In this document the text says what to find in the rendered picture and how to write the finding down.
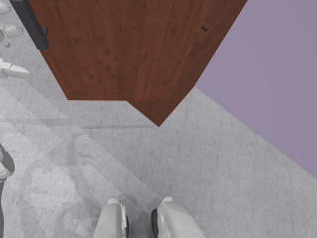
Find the handle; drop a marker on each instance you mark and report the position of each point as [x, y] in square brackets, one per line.
[27, 16]

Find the robot left upper arm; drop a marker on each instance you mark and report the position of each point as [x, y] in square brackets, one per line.
[7, 168]

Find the right robot thigh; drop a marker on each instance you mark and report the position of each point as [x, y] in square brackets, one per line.
[178, 221]

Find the cupboard door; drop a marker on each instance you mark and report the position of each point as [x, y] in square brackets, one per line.
[117, 50]

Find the left robot thigh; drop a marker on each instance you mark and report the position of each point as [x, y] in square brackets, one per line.
[111, 222]

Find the robot thigh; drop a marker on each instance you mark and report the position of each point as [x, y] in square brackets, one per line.
[111, 222]
[178, 221]

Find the robot left hand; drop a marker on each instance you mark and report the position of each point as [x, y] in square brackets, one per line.
[10, 31]

